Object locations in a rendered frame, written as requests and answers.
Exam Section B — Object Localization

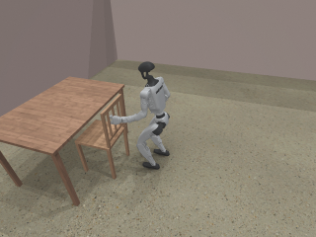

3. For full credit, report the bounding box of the robot left hand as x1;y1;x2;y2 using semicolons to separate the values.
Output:
109;115;121;125

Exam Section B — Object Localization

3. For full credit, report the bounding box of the right robot upper arm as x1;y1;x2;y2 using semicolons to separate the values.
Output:
155;77;171;100

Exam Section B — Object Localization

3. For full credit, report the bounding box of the robot left forearm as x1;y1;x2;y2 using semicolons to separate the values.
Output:
120;112;144;123

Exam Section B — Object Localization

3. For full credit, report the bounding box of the left robot upper arm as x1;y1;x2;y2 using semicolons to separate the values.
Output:
139;88;151;118

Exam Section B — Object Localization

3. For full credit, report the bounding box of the robot left thigh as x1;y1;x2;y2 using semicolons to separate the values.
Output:
137;122;164;147

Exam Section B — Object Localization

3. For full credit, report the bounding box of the right robot shin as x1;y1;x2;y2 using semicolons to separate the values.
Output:
150;135;166;152

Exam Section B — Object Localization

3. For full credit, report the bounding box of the chair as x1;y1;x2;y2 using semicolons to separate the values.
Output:
74;94;130;180

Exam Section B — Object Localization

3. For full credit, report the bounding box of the table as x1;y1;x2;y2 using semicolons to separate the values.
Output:
0;76;128;206

